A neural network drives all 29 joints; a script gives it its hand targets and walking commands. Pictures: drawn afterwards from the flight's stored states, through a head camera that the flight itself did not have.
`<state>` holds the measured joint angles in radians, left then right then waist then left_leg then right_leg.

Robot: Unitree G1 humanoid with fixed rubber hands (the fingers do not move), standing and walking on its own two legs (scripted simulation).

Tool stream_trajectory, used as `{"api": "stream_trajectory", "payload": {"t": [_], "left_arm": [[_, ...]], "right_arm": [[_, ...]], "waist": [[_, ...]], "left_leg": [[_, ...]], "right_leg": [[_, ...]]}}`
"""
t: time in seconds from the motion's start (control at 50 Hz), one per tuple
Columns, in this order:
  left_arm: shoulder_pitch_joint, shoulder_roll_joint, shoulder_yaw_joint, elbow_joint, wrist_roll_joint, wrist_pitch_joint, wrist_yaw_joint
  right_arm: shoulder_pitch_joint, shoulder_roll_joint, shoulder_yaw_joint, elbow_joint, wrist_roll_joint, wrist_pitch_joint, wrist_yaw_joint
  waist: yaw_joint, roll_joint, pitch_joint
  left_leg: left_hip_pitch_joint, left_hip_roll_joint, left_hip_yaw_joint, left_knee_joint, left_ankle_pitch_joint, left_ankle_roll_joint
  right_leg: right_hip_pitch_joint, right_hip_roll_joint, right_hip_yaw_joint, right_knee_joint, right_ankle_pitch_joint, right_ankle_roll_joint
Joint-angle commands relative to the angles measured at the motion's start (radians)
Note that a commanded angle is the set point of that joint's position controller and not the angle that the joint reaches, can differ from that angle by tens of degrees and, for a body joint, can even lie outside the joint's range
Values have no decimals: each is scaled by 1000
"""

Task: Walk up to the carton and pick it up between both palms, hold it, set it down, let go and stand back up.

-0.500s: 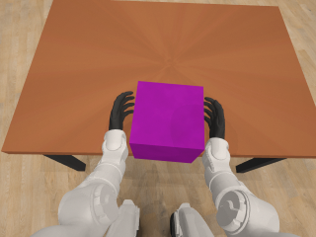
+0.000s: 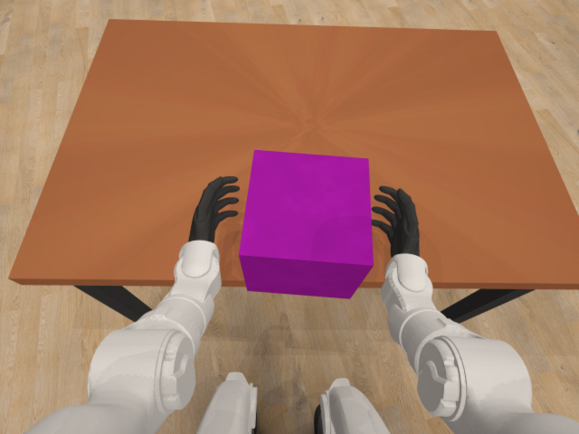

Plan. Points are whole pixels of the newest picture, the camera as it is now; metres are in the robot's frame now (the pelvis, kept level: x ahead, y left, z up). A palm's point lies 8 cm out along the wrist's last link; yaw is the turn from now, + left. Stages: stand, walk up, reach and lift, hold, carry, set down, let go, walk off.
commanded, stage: set down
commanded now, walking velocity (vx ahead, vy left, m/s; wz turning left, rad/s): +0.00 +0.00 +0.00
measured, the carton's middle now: (304, 228) +0.41 -0.01 -0.05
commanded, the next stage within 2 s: none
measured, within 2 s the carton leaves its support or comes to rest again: neither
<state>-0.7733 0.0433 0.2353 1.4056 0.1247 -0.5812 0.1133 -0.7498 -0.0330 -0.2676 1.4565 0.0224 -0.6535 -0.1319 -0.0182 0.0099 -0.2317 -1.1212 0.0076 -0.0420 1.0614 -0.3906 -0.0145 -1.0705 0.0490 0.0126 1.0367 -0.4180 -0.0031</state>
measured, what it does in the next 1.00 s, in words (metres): rises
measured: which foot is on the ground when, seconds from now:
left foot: down 0.00-1.00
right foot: down 0.00-1.00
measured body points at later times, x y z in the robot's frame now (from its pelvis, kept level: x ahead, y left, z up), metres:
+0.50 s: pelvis -0.01 +0.00 +0.03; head +0.08 +0.02 +0.47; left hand +0.36 +0.15 +0.00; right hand +0.34 -0.17 -0.01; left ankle +0.05 +0.12 -0.65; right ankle +0.03 -0.12 -0.65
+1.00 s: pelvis +0.03 +0.00 +0.06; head +0.09 +0.01 +0.50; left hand +0.31 +0.18 +0.01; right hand +0.30 -0.19 +0.00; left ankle +0.05 +0.12 -0.65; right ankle +0.03 -0.12 -0.65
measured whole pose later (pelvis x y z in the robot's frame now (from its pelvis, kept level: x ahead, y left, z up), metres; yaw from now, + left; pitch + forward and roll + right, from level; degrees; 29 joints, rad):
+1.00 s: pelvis +0.03 +0.00 +0.06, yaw +1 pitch +14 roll -2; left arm -0.15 0.04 0.16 0.89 0.12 -0.55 -0.02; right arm -0.24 -0.04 -0.08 1.22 0.17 -0.80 -0.12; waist -0.02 0.00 -0.13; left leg -0.67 0.01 -0.05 0.73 -0.31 -0.01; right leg -0.61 0.04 0.01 0.68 -0.32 0.00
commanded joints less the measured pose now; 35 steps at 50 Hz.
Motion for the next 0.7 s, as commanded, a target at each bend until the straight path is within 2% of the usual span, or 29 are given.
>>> {"api": "stream_trajectory", "payload": {"t": [0.0, 0.02, 0.04, 0.06, 0.1, 0.12, 0.14, 0.16, 0.18, 0.2, 0.22, 0.24, 0.26, 0.28, 0.3, 0.32, 0.34, 0.4, 0.46, 0.48, 0.5, 0.52, 0.54, 0.56, 0.6, 0.62, 0.64, 0.66, 0.68], "left_arm": [[-286, 189, -23, -151, -105, -40, -26], [-213, 174, -18, -187, -89, -30, -29], [-240, 181, -29, -189, -91, -32, -33], [-182, 175, -24, -219, -87, -26, -39], [-164, 160, -26, -234, -80, -17, -46], [-95, 161, -13, -260, -63, -3, -55], [-125, 166, -12, -233, -65, -2, -58], [-75, 164, -2, -251, -49, 10, -63], [-112, 156, -11, -227, -54, 7, -66], [-81, 161, -16, -257, -62, 5, -70], [-99, 151, -27, -267, -70, 4, -67], [-42, 153, -27, -297, -66, -1, -70], [-43, 154, -31, -295, -63, -3, -67], [-69, 144, -48, -319, -74, -8, -65], [-25, 149, -42, -306, -73, -9, -67], [-66, 139, -62, -331, -89, -13, -59], [13, 123, -73, -372, -92, -15, -60], [32, 129, -83, -335, -103, -17, -62], [-4, 133, -100, -355, -117, -27, -48], [37, 123, -105, -365, -126, -32, -47], [36, 120, -114, -371, -135, -33, -49], [139, 116, -105, -378, -120, -30, -53], [93, 122, -109, -372, -128, -29, -55], [159, 115, -98, -363, -119, -18, -65], [122, 125, -103, -398, -125, -26, -66], [208, 117, -109, -421, -115, -26, -71], [134, 124, -113, -435, -116, -26, -65], [279, 106, -98, -447, -105, -19, -76], [284, 105, -90, -444, -103, -20, -82]], "right_arm": [[-286, -157, 191, -103, 65, -60, 8], [-219, -144, 218, -114, 80, -69, 2], [-236, -156, 201, -112, 70, -70, 3], [-195, -148, 223, -139, 90, -76, 0], [-196, -153, 227, -128, 107, -84, 1], [-125, -147, 248, -159, 114, -98, -9], [-158, -162, 235, -137, 112, -93, -5], [-116, -148, 264, -155, 134, -98, -7], [-149, -153, 246, -137, 127, -99, -5], [-114, -143, 259, -167, 135, -102, -10], [-140, -152, 237, -173, 133, -102, -5], [-83, -140, 257, -203, 143, -111, -7], [-96, -155, 248, -208, 149, -110, -1], [-121, -153, 233, -217, 142, -110, 1], [-75, -153, 249, -208, 149, -108, 2], [-124, -159, 230, -212, 154, -104, 11], [-49, -141, 253, -266, 162, -108, 11], [-26, -140, 234, -234, 152, -93, 17], [-74, -158, 202, -234, 140, -79, 27], [-41, -146, 210, -266, 143, -81, 28], [-36, -143, 209, -253, 140, -81, 29], [61, -127, 235, -257, 152, -89, 27], [13, -146, 218, -230, 148, -87, 27], [73, -122, 253, -236, 157, -90, 21], [36, -139, 246, -242, 157, -93, 26], [115, -114, 267, -254, 170, -100, 23], [45, -135, 241, -226, 166, -101, 27], [172, -111, 290, -241, 181, -116, 24], [162, -112, 290, -227, 177, -126, 27]], "waist": [[13, 59, -697], [22, 54, -679], [12, 62, -679], [27, 61, -690], [23, 62, -680], [32, 46, -676], [37, 36, -636], [52, 41, -625], [40, 40, -587], [44, 26, -594], [44, 30, -585], [51, 29, -582], [62, 39, -561], [53, 40, -560], [63, 33, -537], [60, 39, -517], [66, 32, -519], [58, 16, -446], [60, 25, -412], [61, -4, -413], [49, -2, -400], [62, -4, -384], [49, 3, -390], [55, -22, -351], [57, -7, -341], [62, 2, -326], [48, 19, -321], [58, -5, -302], [60, 9, -301]], "left_leg": [[542, -14, 63, -84, 435, -30], [562, -10, 59, -91, 456, -32], [581, -8, 58, -93, 465, -33], [596, -7, 58, -98, 489, -36], [618, -7, 54, -108, 500, -35], [648, -5, 53, -113, 537, -32], [629, -6, 53, -119, 496, -29], [654, -5, 55, -130, 518, -30], [638, -6, 59, -137, 475, -28], [635, -9, 62, -140, 468, -23], [632, -6, 54, -160, 425, -20], [650, -7, 60, -165, 448, -20], [668, -2, 60, -180, 440, -22], [659, 3, 49, -191, 403, -23], [666, 2, 55, -203, 395, -21], [655, 3, 50, -218, 348, -17], [679, 1, 54, -226, 369, -16], [672, 3, 48, -267, 261, -12], [658, 15, 37, -304, 175, -4], [677, 18, 37, -310, 188, -2], [681, 18, 32, -318, 176, 1], [725, 20, 33, -327, 225, -2], [723, 20, 36, -322, 248, -5], [734, 15, 39, -323, 275, -1], [744, 18, 41, -339, 280, 1], [779, 18, 40, -346, 318, 0], [762, 22, 31, -348, 313, 0], [813, 18, 39, -349, 387, 1], [815, 12, 37, -349, 416, -2]], "right_leg": [[241, -23, -24, -181, 369, 1], [278, -22, -15, -191, 395, 1], [258, -17, -29, -192, 390, -1], [286, -18, -23, -201, 416, 0], [287, -17, -28, -213, 420, 3], [331, -16, -27, -223, 467, 6], [306, -12, -33, -233, 412, 7], [335, -15, -27, -242, 440, 8], [304, -16, -31, -254, 385, 6], [337, -18, -24, -262, 402, 9], [310, -18, -32, -270, 350, 5], [333, -19, -26, -275, 373, 6], [326, -15, -31, -286, 340, 4], [305, -17, -32, -294, 306, 1], [325, -24, -20, -310, 287, -1], [299, -15, -34, -308, 238, -6], [339, -21, -24, -316, 280, -7], [317, -29, -19, -348, 197, -7], [311, -28, -24, -353, 117, -10], [333, -26, -24, -363, 122, -8], [324, -30, -24, -368, 115, -9], [359, -31, -17, -382, 168, -7], [352, -28, -28, -382, 175, -6], [390, -31, -21, -393, 209, -1], [390, -28, -28, -403, 186, 1], [419, -28, -25, -413, 231, 2], [392, -24, -37, -407, 210, -3], [449, -26, -34, -418, 285, 1], [445, -28, -32, -423, 312, 6]]}}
